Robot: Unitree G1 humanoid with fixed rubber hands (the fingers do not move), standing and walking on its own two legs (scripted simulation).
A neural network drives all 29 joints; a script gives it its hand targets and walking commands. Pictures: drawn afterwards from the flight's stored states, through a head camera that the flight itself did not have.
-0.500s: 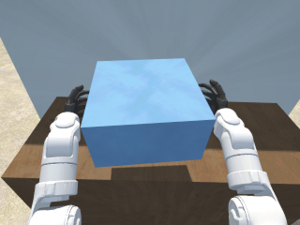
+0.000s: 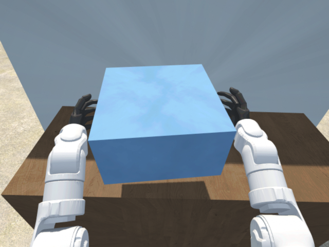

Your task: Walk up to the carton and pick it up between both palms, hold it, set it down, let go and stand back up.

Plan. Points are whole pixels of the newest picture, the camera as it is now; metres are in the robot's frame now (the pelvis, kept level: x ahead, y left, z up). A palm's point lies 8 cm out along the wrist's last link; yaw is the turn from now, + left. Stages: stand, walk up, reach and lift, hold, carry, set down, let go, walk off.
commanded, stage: hold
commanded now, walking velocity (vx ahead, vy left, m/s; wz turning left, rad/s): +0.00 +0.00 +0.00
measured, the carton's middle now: (158, 117) +0.42 +0.02 +0.14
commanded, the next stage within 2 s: set down in 0.66 s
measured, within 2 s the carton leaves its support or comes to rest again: neither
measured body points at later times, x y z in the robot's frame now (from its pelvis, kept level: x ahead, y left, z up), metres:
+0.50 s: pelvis +0.00 +0.00 +0.00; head -0.05 +0.01 +0.45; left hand +0.36 +0.21 +0.17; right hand +0.38 -0.17 +0.18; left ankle +0.03 +0.13 -0.75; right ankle +0.02 -0.14 -0.75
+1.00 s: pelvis +0.00 +0.00 +0.00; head -0.05 +0.01 +0.45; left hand +0.36 +0.21 +0.18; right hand +0.38 -0.17 +0.19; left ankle +0.03 +0.13 -0.75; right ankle +0.02 -0.14 -0.75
